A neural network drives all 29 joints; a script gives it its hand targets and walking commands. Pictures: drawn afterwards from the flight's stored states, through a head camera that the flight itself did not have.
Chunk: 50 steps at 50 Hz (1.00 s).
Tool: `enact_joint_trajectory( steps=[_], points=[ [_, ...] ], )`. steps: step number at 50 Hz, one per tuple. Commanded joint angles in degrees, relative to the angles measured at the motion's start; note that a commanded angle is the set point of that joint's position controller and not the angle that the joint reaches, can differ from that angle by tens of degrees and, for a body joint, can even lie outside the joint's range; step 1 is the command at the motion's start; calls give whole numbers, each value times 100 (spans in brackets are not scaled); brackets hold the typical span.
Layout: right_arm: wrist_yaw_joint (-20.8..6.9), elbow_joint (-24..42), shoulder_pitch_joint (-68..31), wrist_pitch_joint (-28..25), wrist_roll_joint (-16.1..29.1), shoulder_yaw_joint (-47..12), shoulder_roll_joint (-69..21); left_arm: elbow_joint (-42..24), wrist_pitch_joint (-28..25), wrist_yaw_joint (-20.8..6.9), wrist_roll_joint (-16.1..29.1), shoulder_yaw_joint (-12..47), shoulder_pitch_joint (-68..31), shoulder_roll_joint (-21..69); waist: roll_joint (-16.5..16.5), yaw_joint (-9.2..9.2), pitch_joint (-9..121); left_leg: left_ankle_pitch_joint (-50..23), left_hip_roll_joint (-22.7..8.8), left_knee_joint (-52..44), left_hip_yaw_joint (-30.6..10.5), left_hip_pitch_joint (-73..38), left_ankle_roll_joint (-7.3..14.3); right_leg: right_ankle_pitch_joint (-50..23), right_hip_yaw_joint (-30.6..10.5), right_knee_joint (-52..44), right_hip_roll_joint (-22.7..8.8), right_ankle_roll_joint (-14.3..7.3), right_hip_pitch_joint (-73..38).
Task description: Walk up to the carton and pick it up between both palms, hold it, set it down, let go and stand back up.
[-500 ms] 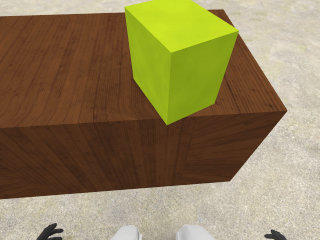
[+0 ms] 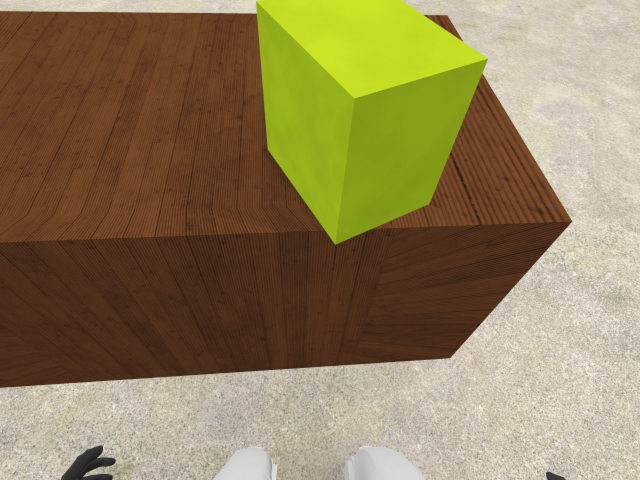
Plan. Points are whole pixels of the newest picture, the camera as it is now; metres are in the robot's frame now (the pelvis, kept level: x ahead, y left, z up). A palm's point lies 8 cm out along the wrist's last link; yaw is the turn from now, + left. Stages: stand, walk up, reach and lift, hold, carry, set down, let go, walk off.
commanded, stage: walk up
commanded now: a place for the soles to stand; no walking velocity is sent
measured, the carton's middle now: (352, 114) +0.62 -0.04 +0.09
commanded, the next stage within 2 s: none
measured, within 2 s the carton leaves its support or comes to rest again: neither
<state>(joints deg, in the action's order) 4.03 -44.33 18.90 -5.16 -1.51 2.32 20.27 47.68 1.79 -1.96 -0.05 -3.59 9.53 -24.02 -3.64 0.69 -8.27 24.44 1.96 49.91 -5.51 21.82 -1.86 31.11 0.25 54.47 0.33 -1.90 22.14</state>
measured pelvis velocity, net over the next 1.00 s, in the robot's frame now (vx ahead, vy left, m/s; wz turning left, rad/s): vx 0.01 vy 0.00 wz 0.01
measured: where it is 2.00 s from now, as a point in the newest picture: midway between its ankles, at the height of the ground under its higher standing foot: outside the picture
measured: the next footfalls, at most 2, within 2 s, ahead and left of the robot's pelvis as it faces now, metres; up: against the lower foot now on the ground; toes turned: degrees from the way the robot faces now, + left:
left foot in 0.32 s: +0.08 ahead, +0.15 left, +0.00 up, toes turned -5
left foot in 0.84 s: +0.08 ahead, +0.15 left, +0.00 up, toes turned -5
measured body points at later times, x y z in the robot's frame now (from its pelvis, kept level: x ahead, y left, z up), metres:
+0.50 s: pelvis +0.01 -0.02 +0.00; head +0.05 -0.03 +0.45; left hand +0.12 +0.30 -0.10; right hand +0.11 -0.33 -0.11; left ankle +0.04 +0.15 -0.69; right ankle +0.01 -0.10 -0.69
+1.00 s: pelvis +0.01 +0.00 +0.00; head +0.05 +0.02 +0.45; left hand +0.12 +0.32 -0.12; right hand +0.11 -0.31 -0.09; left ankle +0.04 +0.15 -0.69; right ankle +0.00 -0.10 -0.68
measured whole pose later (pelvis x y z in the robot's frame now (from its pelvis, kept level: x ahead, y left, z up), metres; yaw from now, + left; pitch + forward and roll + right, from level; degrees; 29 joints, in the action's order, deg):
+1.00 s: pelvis +0.01 +0.00 +0.00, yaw +1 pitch -3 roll +1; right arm 4.8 -44.3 16.4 -5.1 -1.1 2.2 20.3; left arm 47.5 1.4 -1.0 -0.1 -3.6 8.6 -23.0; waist -2.8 0.7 -7.8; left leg 24.8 1.8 50.2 -5.7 22.7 -1.8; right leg 33.3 1.1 57.6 0.5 -2.4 22.2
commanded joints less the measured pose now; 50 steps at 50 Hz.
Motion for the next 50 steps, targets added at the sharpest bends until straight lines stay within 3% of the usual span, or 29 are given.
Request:
enact_joint_trajectory(
  steps=[1,2,3,4,6,8,11,14,15,16,17,18,19,22,23,24,25,27,28,32,34,39,41,42,43,45,46,48,50],
  points=[
    [117,274,-492,-97,2,439,1865,-325,-190,56,-200,-523,115,-1158,998,315,810,-1905,-1398,-1266,-2562,661,1424,-904,-644,-1353,-373,-54,-777],
    [89,220,-621,-63,73,379,1641,-342,-281,96,-264,-546,464,-1322,656,541,989,-2032,-833,-552,-1399,910,916,-1130,-1208,-2264,-795,-228,-1168],
    [77,231,-704,-26,115,299,1236,-263,-345,121,-269,-571,556,-1566,-168,544,759,-1188,0,795,-344,1679,482,-1058,-2555,-3238,-1449,-406,-1517],
    [134,109,-330,46,164,344,1448,-422,-351,96,-226,-556,148,-1635,-372,302,520,784,140,931,144,2012,369,-1472,-2792,-3359,-2048,-689,-1417],
    [148,38,-381,98,136,428,1757,-367,-330,101,-249,-558,113,-1644,324,320,516,1080,-36,1218,14,1766,414,-1814,-2807,-3286,-2101,-685,-1242],
    [89,-128,-3,80,174,424,1600,-407,-314,143,-240,-559,27,-1586,-231,190,693,859,-242,1010,181,1387,400,-2159,-2384,-3018,-1899,-753,-1306],
    [77,-160,52,48,167,413,1445,-474,-295,154,-228,-515,66,-1403,-349,223,997,495,-258,444,410,997,356,-3717,-1841,-2442,-1706,-765,-1471],
    [99,-229,443,-91,126,414,1349,-602,-209,105,-147,-410,-422,-1228,-396,-257,1162,-1119,-254,-1206,591,-641,533,-3597,-882,-1484,-1167,-639,-513],
    [116,-359,714,-129,76,443,1478,-724,-199,93,-108,-406,-715,-1116,251,-370,1158,-2029,-269,-1349,238,-1055,566,-3610,-554,-859,-840,-512,-154],
    [181,-298,836,-172,-31,579,1932,-814,-198,106,-75,-374,-665,-914,1134,-393,1273,-2482,-1032,-1834,-1490,-1172,999,-3106,-338,259,-484,-155,304],
    [181,-156,568,-187,-24,594,2182,-724,-167,99,-92,-361,-615,-865,1231,-313,1161,-2737,-1804,-2021,-3047,-1099,1646,-1147,-194,528,-96,108,837],
    [176,-81,372,-188,14,575,2249,-687,-68,107,-150,-385,-610,-1085,1216,-266,943,-3057,-2095,-1994,-3338,-845,2034,782,-543,653,-200,111,929],
    [183,-110,283,-191,34,559,2273,-666,-69,111,-137,-448,-669,-1137,823,-201,844,-2514,-2051,-2042,-3349,-548,2069,848,-629,613,-238,141,907],
    [151,88,-344,-81,-27,442,2085,-468,-165,22,-171,-462,-6,-1059,1406,199,676,-1931,-1430,-1558,-2434,289,1626,-88,-626,-804,-333,-33,-91],
    [127,147,-598,-60,20,394,1860,-397,-244,56,-213,-468,268,-1094,958,386,711,-2020,-1159,-1098,-2045,837,1240,-810,-695,-1556,-421,-88,-805],
    [98,144,-730,-25,43,330,1546,-320,-327,106,-303,-568,689,-1254,288,638,898,-1714,-619,-29,-1035,1574,783,-841,-1608,-2553,-982,-258,-1514],
    [134,108,-644,-6,166,262,1269,-268,-367,137,-297,-584,523,-1609,-944,521,631,-253,221,918,-56,2112,410,-2094,-2659,-3270,-1661,-330,-1659],
    [153,10,-588,70,167,379,1666,-362,-353,101,-285,-576,116,-1583,-145,389,906,1152,-56,1064,12,1538,398,-1980,-2862,-3262,-2179,-747,-1437],
    [120,-27,-482,85,108,400,1678,-351,-340,125,-263,-574,81,-1468,91,294,663,909,-120,1113,149,1884,398,-2732,-2382,-3079,-1963,-386,-1692],
    [124,-184,-107,117,130,340,1414,-297,-312,260,-243,-560,576,-1347,-566,361,893,658,-143,853,245,2042,350,-6128,-1575,-2201,-1498,204,-2770],
    [139,-179,-76,127,147,350,1455,-379,-290,276,-212,-555,575,-1380,-571,302,1272,536,-242,483,363,1602,313,-5688,-1568,-2107,-1587,-203,-2744],
    [149,-220,98,88,79,356,1429,-598,-218,227,-225,-465,-93,-1238,-393,82,1066,-226,-240,-210,795,529,438,-4951,-1030,-1803,-1424,-461,-1371],
    [154,-282,539,-24,84,468,1458,-732,-195,158,-210,-440,-709,-1192,95,-417,1097,-1500,-373,-1336,251,-1053,722,-3796,-573,-856,-961,-281,63],
    [170,-282,967,-108,-7,588,1883,-868,-230,149,-141,-400,-613,-1074,1217,-559,1726,-1951,-1082,-1938,-1334,-1737,1122,-3202,-281,500,-506,-36,519],
    [185,-217,645,-122,-11,597,2204,-821,-166,164,-139,-394,-772,-947,1695,-457,1368,-2666,-1901,-2246,-3153,-1609,1691,-4,-250,1026,17,115,1322],
    [198,-80,393,-159,55,547,2141,-715,-37,154,-164,-384,-691,-1097,1259,-340,1030,-2966,-2224,-1975,-3495,-1346,2134,815,-653,941,-175,66,1398],
    [205,-64,176,-142,12,559,2094,-652,-31,151,-134,-451,-649,-1083,943,-127,583,-2719,-1938,-2028,-3067,-708,1926,626,-726,827,-294,32,1188],
    [193,-4,-58,-108,-82,513,2010,-617,-54,58,-165,-448,-232,-997,1533,-86,544,-2886,-1725,-1818,-2448,-333,1789,475,-504,444,-354,61,882],
    [172,82,-18,-123,-21,470,1989,-613,-86,79,-170,-487,-391,-1041,1389,-73,555,-3327,-1727,-1731,-2745,-263,1757,292,-447,144,-327,44,700]
  ],
)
